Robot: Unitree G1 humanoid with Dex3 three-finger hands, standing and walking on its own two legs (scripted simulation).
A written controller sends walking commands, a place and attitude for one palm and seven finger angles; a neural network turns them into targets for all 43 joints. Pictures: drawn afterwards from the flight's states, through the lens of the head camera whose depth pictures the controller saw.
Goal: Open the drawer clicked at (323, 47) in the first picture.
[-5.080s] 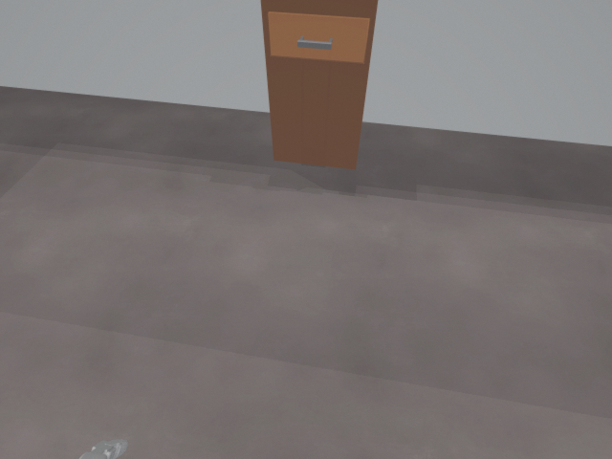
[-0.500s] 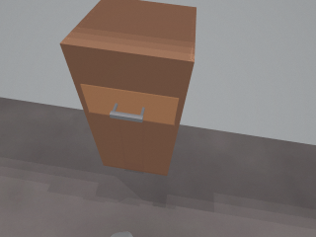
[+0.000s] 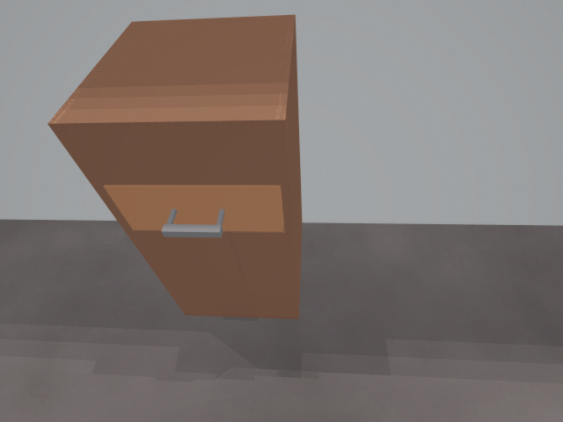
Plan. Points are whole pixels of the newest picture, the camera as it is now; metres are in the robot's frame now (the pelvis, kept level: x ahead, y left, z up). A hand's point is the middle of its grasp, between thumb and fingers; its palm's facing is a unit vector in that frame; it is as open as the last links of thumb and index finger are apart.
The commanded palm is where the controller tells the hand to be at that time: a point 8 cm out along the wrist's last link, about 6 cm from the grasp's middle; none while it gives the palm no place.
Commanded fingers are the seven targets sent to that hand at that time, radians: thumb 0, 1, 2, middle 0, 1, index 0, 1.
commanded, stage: come to a stop and stand still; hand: left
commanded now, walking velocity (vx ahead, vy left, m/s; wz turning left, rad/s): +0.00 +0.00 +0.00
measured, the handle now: (194, 222) +0.53 +0.24 -0.13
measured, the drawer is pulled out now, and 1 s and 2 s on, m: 0.00 0.00 0.00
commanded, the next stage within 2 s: look again from close up in 0.44 s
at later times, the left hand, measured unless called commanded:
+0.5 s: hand out of the picture -0.04 +0.18 -0.17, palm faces +0.06 -0.98 -0.20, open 7.3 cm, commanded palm none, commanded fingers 0.00 0.90 0.90 -0.20 -0.30 -0.20 -0.30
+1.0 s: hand out of the picture +0.00 +0.22 -0.17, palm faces +0.03 -0.98 -0.22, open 7.3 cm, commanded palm none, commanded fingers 0.00 0.90 0.90 -0.20 -0.30 -0.20 -0.30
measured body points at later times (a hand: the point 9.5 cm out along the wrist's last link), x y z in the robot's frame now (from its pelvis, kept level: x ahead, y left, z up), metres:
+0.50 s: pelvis -0.02 +0.00 +0.01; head -0.01 +0.00 +0.46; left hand -0.04 +0.23 -0.15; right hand -0.06 -0.21 -0.16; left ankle -0.06 +0.14 -0.74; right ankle +0.03 -0.08 -0.74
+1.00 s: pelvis -0.01 +0.05 +0.00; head -0.02 +0.03 +0.45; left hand +0.00 +0.27 -0.15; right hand -0.03 -0.14 -0.17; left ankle -0.06 +0.14 -0.74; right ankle +0.03 -0.08 -0.74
